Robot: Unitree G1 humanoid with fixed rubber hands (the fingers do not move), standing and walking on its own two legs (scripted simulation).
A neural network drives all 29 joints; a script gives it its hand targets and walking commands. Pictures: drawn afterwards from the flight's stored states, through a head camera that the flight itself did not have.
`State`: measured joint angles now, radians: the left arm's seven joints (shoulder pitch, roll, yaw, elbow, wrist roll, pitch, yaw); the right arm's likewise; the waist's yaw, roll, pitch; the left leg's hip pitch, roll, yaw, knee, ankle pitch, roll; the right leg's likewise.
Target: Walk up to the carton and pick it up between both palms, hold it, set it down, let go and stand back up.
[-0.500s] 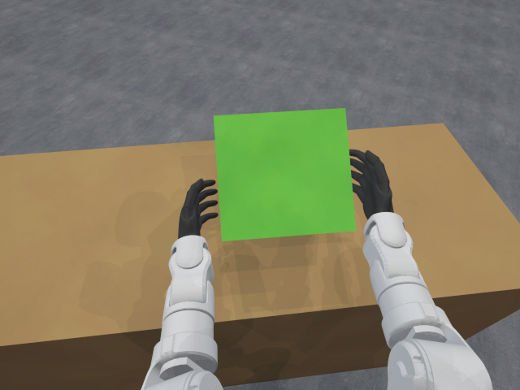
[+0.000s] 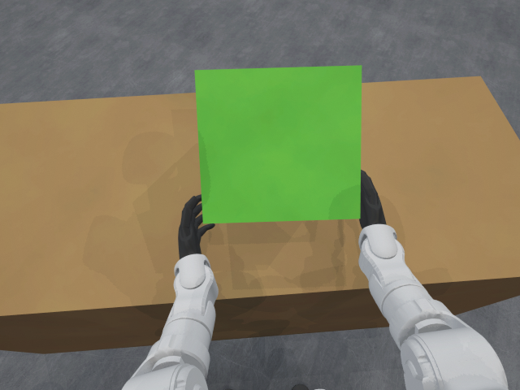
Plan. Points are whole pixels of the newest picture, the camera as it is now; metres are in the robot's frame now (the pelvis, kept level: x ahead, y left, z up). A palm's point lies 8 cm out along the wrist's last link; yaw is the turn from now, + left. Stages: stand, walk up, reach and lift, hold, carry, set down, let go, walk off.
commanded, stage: set down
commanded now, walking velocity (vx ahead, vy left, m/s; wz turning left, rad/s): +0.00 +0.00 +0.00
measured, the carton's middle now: (274, 149) +0.47 +0.00 +0.05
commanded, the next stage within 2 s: none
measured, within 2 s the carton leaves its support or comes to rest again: rests again in 0.92 s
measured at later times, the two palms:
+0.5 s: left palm (177, 258) +0.32 +0.15 -0.01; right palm (376, 233) +0.34 -0.15 +0.00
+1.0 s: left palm (165, 295) +0.26 +0.16 +0.00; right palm (397, 257) +0.30 -0.17 +0.02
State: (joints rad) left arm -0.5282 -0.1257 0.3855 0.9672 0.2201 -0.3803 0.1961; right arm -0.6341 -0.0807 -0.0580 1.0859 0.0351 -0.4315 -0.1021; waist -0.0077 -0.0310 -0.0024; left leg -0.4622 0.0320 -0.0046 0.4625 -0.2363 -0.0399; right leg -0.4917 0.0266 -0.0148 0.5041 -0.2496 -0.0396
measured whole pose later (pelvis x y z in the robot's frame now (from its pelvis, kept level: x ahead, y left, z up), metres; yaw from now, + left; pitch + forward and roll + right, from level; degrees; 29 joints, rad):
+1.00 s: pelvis -0.07 +0.00 -0.01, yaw +0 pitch +8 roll +1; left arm -0.41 -0.02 0.16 0.90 0.01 -0.36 0.21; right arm -0.62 -0.15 0.05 1.19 0.22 -0.38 -0.03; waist 0.01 -0.03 -0.09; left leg -0.49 0.03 0.00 0.51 -0.17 -0.05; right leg -0.52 0.03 -0.01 0.56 -0.18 -0.05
